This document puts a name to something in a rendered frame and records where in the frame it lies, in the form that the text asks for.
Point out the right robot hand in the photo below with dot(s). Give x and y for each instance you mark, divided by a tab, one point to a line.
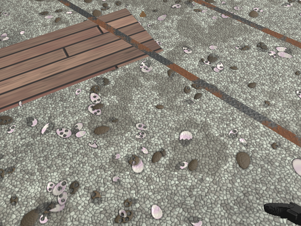
291	211

